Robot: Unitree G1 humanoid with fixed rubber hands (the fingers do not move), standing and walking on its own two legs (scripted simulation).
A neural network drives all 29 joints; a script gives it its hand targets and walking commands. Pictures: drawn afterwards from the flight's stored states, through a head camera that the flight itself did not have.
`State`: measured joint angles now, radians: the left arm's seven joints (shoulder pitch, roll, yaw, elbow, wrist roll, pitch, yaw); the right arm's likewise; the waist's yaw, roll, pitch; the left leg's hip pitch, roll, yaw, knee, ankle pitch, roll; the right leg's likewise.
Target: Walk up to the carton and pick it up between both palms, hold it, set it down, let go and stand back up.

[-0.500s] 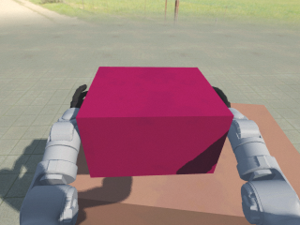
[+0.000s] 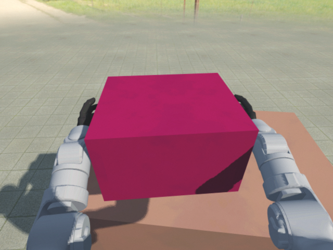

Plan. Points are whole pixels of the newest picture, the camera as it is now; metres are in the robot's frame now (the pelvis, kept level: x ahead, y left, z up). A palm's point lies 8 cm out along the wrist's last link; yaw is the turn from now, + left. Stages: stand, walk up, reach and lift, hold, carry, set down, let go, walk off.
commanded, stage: set down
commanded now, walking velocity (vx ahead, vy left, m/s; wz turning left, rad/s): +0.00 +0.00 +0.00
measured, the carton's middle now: (167, 129) +0.37 +0.03 +0.17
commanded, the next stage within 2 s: none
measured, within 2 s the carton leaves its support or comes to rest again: neither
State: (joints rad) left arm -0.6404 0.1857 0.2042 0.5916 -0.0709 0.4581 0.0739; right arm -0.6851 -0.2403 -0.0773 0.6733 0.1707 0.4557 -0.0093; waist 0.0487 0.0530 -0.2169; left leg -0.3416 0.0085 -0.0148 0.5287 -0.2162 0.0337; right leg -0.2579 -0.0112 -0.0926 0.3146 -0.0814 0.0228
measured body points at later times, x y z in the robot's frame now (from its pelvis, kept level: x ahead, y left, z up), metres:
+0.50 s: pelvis +0.02 -0.01 +0.00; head +0.00 -0.02 +0.45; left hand +0.40 +0.21 +0.13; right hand +0.43 -0.19 +0.12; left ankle +0.04 +0.08 -0.74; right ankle +0.05 -0.15 -0.74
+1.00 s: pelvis +0.03 -0.01 +0.00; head +0.01 -0.02 +0.45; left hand +0.39 +0.21 +0.11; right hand +0.43 -0.19 +0.11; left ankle +0.04 +0.08 -0.74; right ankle +0.05 -0.15 -0.74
